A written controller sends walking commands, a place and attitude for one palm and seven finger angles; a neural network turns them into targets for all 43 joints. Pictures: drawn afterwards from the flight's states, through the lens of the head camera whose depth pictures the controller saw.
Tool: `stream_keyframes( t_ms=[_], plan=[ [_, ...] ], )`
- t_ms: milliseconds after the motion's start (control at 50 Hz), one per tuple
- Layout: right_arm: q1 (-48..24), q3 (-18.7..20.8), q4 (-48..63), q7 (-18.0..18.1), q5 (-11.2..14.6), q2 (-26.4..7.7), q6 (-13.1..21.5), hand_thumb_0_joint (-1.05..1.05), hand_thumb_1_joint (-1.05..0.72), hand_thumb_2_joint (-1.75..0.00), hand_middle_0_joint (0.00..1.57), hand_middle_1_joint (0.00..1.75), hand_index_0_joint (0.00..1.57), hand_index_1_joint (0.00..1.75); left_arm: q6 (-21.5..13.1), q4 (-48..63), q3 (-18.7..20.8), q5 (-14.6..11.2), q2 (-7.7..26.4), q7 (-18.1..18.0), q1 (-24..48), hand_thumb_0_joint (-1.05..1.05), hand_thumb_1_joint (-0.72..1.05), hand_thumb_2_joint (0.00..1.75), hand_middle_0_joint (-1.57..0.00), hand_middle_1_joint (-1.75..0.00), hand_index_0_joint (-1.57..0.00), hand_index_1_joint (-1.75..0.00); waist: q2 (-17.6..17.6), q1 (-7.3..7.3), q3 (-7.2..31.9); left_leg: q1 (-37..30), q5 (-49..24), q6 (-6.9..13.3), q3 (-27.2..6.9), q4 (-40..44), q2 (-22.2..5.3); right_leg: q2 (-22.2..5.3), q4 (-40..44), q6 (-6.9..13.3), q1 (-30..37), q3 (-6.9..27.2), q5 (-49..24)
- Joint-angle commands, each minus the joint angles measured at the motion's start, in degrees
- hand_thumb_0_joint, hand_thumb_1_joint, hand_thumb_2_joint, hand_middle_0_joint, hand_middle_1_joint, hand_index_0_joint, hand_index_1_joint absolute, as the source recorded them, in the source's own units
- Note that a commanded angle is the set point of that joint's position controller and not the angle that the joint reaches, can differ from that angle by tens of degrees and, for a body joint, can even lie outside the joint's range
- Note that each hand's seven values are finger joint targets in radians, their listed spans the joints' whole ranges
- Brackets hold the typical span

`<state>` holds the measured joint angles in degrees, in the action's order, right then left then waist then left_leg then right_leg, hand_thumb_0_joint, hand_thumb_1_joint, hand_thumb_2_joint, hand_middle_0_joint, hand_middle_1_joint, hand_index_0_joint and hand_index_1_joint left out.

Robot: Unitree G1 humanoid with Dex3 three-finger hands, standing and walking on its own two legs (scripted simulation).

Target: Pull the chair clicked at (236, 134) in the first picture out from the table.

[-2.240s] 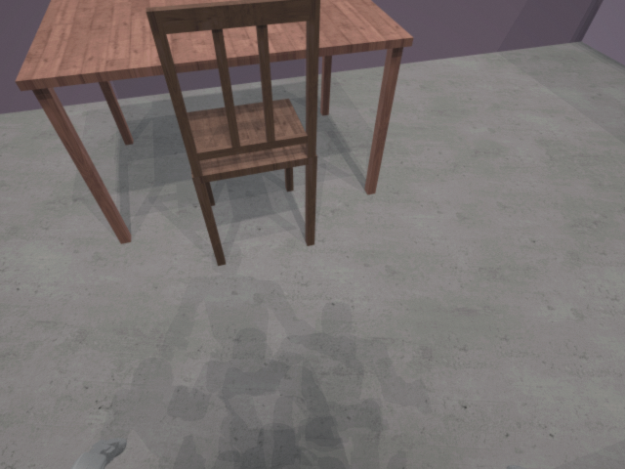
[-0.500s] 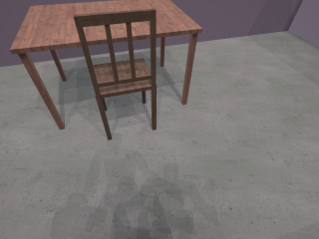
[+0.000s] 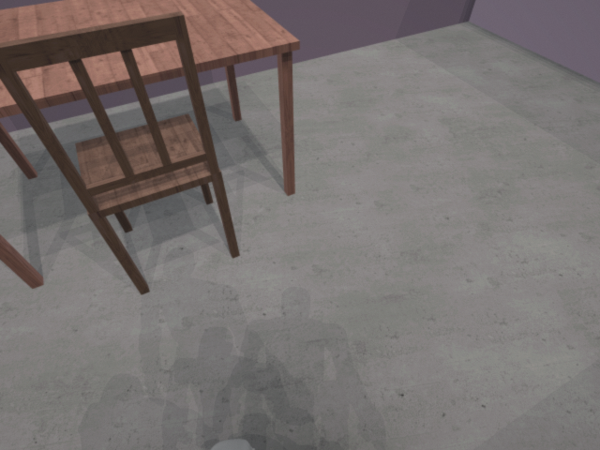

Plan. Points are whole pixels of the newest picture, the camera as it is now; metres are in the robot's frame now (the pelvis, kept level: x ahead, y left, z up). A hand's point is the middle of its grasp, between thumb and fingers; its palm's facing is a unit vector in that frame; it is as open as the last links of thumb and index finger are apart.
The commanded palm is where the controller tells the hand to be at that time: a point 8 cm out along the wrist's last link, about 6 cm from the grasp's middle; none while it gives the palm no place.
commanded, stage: walk to a spot facing it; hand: left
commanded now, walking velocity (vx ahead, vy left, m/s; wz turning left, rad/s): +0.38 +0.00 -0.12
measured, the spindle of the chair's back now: (105, 124) +0.82 +0.56 -0.05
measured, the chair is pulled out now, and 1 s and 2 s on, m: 0.00 0.00 0.00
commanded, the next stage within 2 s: turn to face it in 0.56 s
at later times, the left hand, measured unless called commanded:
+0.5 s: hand (163, 410) +0.21 +0.25 -0.18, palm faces -0.04 -0.99 -0.15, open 7.4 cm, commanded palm none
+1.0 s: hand (236, 277) +0.45 +0.17 -0.16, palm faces -0.17 -0.97 -0.16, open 7.3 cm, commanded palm none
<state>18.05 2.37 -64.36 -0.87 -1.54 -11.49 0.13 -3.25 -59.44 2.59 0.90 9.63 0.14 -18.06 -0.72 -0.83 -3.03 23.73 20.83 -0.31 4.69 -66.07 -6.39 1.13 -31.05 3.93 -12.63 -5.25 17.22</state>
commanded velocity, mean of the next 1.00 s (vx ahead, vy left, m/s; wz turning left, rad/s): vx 0.12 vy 0.00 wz -0.02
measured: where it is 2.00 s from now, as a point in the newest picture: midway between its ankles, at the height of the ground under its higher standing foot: (294, 447)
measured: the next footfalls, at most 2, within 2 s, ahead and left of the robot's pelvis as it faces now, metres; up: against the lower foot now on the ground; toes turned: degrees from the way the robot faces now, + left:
left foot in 0.34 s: +0.31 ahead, +0.14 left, +0.00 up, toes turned +4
right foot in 0.84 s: +0.36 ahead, -0.10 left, +0.00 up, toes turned -21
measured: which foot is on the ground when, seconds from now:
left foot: up 0.00-0.32, down 0.34-0.88, up 0.90-1.00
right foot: down 0.00-0.34, up 0.36-0.82, down 0.84-1.00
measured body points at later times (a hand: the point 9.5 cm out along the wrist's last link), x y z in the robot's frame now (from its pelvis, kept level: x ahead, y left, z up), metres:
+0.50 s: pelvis +0.22 +0.07 +0.00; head +0.23 +0.09 +0.45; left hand +0.21 +0.30 -0.17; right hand +0.28 -0.17 -0.13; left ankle +0.27 +0.14 -0.73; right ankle +0.14 -0.05 -0.63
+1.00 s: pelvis +0.31 +0.04 +0.00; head +0.33 +0.03 +0.44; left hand +0.46 +0.22 -0.15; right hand +0.22 -0.15 -0.17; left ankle +0.28 +0.15 -0.68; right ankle +0.32 -0.09 -0.73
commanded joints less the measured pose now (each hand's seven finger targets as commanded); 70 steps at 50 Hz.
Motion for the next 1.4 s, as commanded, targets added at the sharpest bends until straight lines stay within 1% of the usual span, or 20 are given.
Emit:
stream_keyframes(
  t_ms=[0,220,280,300,320,340,400,480,620,780,820,860,880,980,1080,1120,1160,1180,1260,1380],
  plan=[
    [-2.7,1.0,5.6,0.0,-0.1,-1.6,1.7,0.00,-0.90,-0.90,0.20,0.30,0.20,0.30,-1.2,-0.7,1.0,0.3,7.4,-0.9,-6.9,0.00,0.90,0.90,-0.20,-0.30,-0.20,-0.30,3.0,0.61,-2.0,10.4,-6.8,-1.4,-1.0,2.1,-2.2,-14.9,20.8,6.1,2.3,17.1,-7.9],
    [-16.2,0.6,11.7,-1.1,0.6,-0.2,2.9,0.00,-0.90,-0.90,0.20,0.30,0.20,0.30,-1.8,-3.6,1.0,0.6,6.6,-1.9,-10.9,0.00,0.90,0.90,-0.20,-0.30,-0.20,-0.30,6.4,-1.84,-5.2,9.2,-9.7,-0.2,1.7,24.5,-0.1,-14.0,18.0,4.9,10.2,12.0,-26.3],
    [-3.7,1.4,8.1,0.1,0.2,-2.4,3.7,0.00,-0.90,-0.90,0.20,0.30,0.20,0.30,-1.6,-3.4,1.6,0.4,7.7,-1.9,-8.5,0.00,0.90,0.90,-0.20,-0.30,-0.20,-0.30,5.3,4.11,0.7,-10.7,-11.4,1.7,3.3,33.3,3.9,-11.3,3.2,2.8,6.7,8.6,-38.8],
    [5.8,2.3,5.5,0.8,-0.1,-5.6,3.9,0.00,-0.90,-0.90,0.20,0.30,0.20,0.30,-1.6,-3.0,1.7,-0.1,6.8,-1.7,-8.5,0.00,0.90,0.90,-0.20,-0.30,-0.20,-0.30,1.7,7.63,7.2,-24.5,-14.7,2.7,0.6,35.5,1.3,-8.6,-8.9,1.1,1.4,7.2,-33.2],
    [12.2,3.8,4.3,1.5,-0.9,-12.7,4.2,0.00,-0.90,-0.90,0.20,0.30,0.20,0.30,-1.2,-2.2,1.7,-0.9,3.4,-1.1,-12.1,0.00,0.90,0.90,-0.20,-0.30,-0.20,-0.30,-13.4,8.13,14.9,-37.8,-17.2,7.4,-20.0,39.6,-15.0,-0.3,-27.9,-1.9,-11.3,1.5,-5.7],
    [14.4,3.9,4.3,1.8,0.0,-15.3,3.6,0.00,-0.90,-0.90,0.20,0.30,0.20,0.30,-1.2,-0.5,1.0,-0.7,2.8,-0.9,-10.7,0.00,0.90,0.90,-0.20,-0.30,-0.20,-0.30,-18.0,7.39,16.4,-37.6,-18.8,10.8,-32.2,48.0,-22.9,1.7,-42.3,-1.9,-17.8,5.1,15.7],
    [-0.1,1.6,7.9,2.1,0.3,-5.6,4.1,0.00,-0.90,-0.90,0.20,0.30,0.20,0.30,0.4,0.2,2.0,0.3,2.5,-0.3,-3.3,0.00,0.90,0.90,-0.20,-0.30,-0.20,-0.30,-4.8,2.46,-0.7,-13.5,-9.7,9.2,-18.3,53.7,-19.5,-6.2,-48.1,-2.4,-21.1,6.6,5.0],
    [-1.8,0.5,7.4,2.6,0.6,-2.3,4.9,0.00,-0.90,-0.90,0.20,0.30,0.20,0.30,3.7,-0.1,2.2,0.7,-0.1,0.6,-7.4,0.00,0.90,0.90,-0.20,-0.30,-0.20,-0.30,-4.4,-1.84,0.4,-7.5,-26.9,6.7,0.5,51.7,-13.5,-7.1,-43.0,-4.6,-16.0,4.8,-1.3],
    [-0.9,1.4,8.4,2.8,0.6,-5.2,3.7,0.00,-0.90,-0.90,0.20,0.30,0.20,0.30,5.9,5.0,2.9,0.7,1.9,1.2,1.4,0.00,0.90,0.90,-0.20,-0.30,-0.20,-0.30,-6.0,-0.43,-0.4,-15.0,-32.7,8.2,6.7,50.2,-14.1,-8.2,-30.2,-7.0,-22.2,2.7,-6.4],
    [4.9,0.5,3.8,2.3,0.0,-4.1,2.3,0.00,-0.90,-0.90,0.20,0.30,0.20,0.30,2.9,3.9,0.2,0.7,1.5,-1.1,4.7,0.00,0.90,0.90,-0.20,-0.30,-0.20,-0.30,-4.4,1.21,2.6,-15.4,-36.6,6.1,3.8,41.0,-9.9,-4.6,1.2,-5.6,-0.8,-1.8,-8.8],
    [5.7,0.0,3.8,1.9,1.0,-1.5,2.3,0.00,-0.90,-0.90,0.20,0.30,0.20,0.30,1.6,2.0,1.0,0.8,6.7,-1.9,0.4,0.00,0.90,0.90,-0.20,-0.30,-0.20,-0.30,2.7,-0.66,8.1,-7.9,-24.2,1.3,4.9,31.9,-5.4,-12.7,4.1,-3.7,13.1,5.5,-31.1],
    [4.4,-0.1,5.6,1.9,1.5,1.0,0.7,0.00,-0.90,-0.90,0.20,0.30,0.20,0.30,1.5,1.4,1.6,0.3,11.8,-2.1,-2.7,0.00,0.90,0.90,-0.20,-0.30,-0.20,-0.30,10.0,-1.69,9.8,0.0,13.8,-1.6,4.1,17.1,1.6,-27.2,5.2,6.1,15.9,11.3,-53.7],
    [2.0,0.0,6.4,1.9,1.6,0.7,-0.1,0.00,-0.90,-0.90,0.20,0.30,0.20,0.30,1.5,1.6,2.2,0.4,11.9,-2.4,-2.0,0.00,0.90,0.90,-0.20,-0.30,-0.20,-0.30,14.0,-2.63,11.2,1.9,16.9,-1.5,1.0,9.6,1.3,-26.6,6.1,8.1,15.8,11.6,-53.6],
    [1.6,1.2,6.5,0.9,1.1,0.4,-2.1,0.00,-0.90,-0.90,0.20,0.30,0.20,0.30,2.6,5.5,2.3,0.6,9.6,-3.1,7.7,0.00,0.90,0.90,-0.20,-0.30,-0.20,-0.30,9.5,1.25,4.8,0.9,9.2,-2.3,-0.9,4.6,0.6,-23.4,10.8,3.4,1.0,1.5,-26.3],
    [1.9,1.7,8.8,0.1,0.5,0.3,-2.1,0.00,-0.90,-0.90,0.20,0.30,0.20,0.30,3.7,7.5,3.5,0.9,10.5,-2.9,9.9,0.00,0.90,0.90,-0.20,-0.30,-0.20,-0.30,10.4,2.35,1.6,-4.2,2.7,-2.5,3.3,20.9,1.5,-22.6,7.1,0.1,-5.2,-3.4,-9.5],
    [4.7,2.4,8.7,0.1,0.2,-2.2,-1.7,0.00,-0.90,-0.90,0.20,0.30,0.20,0.30,4.6,8.2,3.4,0.0,9.8,-2.4,9.9,0.00,0.90,0.90,-0.20,-0.30,-0.20,-0.30,3.0,3.87,2.1,-10.8,-6.9,-2.3,3.2,34.0,2.1,-19.4,-2.3,-3.1,-9.0,-6.4,-2.1],
    [8.8,4.6,9.9,0.7,-0.4,-12.5,-0.7,0.00,-0.90,-0.90,0.20,0.30,0.20,0.30,5.5,12.6,2.4,-0.5,3.9,-1.7,13.3,0.00,0.90,0.90,-0.20,-0.30,-0.20,-0.30,-24.1,7.11,0.0,-10.3,-18.8,8.3,-30.3,51.8,-17.6,-6.9,-28.5,-9.4,-24.5,-5.2,22.1],
    [7.5,4.8,10.1,1.1,-0.6,-13.9,-0.6,0.00,-0.90,-0.90,0.20,0.30,0.20,0.30,5.5,13.3,2.7,0.0,5.5,-1.4,14.7,0.00,0.90,0.90,-0.20,-0.30,-0.20,-0.30,-14.2,6.24,1.7,-9.7,-15.6,11.9,-30.3,51.9,-19.8,-8.3,-35.5,-7.7,-23.6,1.7,17.9],
    [-3.8,3.2,13.8,2.1,-0.1,-10.0,0.3,0.00,-0.90,-0.90,0.20,0.30,0.20,0.30,5.6,9.7,3.5,0.4,6.7,-0.6,11.6,0.00,0.90,0.90,-0.20,-0.30,-0.20,-0.30,-7.5,1.84,2.0,-9.2,-13.4,7.3,-20.5,50.4,-9.8,-8.6,-39.2,-8.5,-23.4,5.5,3.0],
    [-1.2,3.6,13.5,2.1,0.4,-11.1,0.1,0.00,-0.90,-0.90,0.20,0.30,0.20,0.30,5.7,8.9,3.3,-0.1,8.1,-1.1,10.1,0.00,0.90,0.90,-0.20,-0.30,-0.20,-0.30,-3.6,2.80,6.4,-18.8,-21.1,9.0,-20.1,49.2,-7.4,-6.6,-31.4,-9.8,-21.3,6.0,1.9]
  ],
)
